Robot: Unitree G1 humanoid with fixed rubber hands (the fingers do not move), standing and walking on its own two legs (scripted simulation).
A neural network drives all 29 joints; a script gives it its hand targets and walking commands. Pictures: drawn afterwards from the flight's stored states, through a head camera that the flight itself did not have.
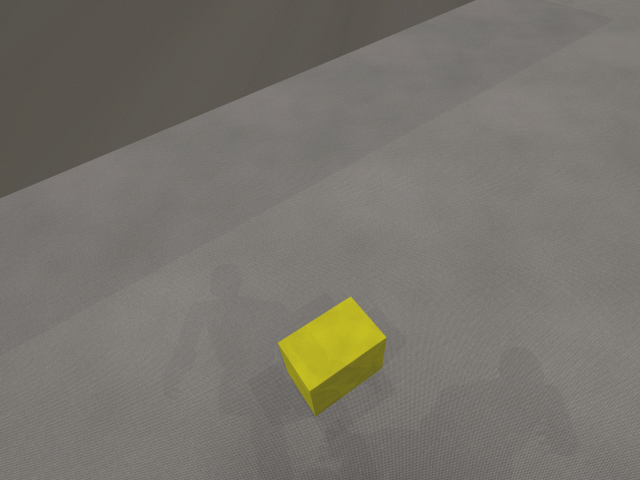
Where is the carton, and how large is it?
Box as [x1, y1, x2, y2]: [278, 297, 386, 415]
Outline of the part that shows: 351,297 344,300 278,342 288,373 315,415 378,370 382,364 386,337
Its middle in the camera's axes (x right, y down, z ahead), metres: +0.04 +0.35 +1.17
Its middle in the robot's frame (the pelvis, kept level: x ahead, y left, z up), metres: +0.56 +0.05 -0.65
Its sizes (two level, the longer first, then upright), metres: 0.259 0.167 0.221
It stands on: the floor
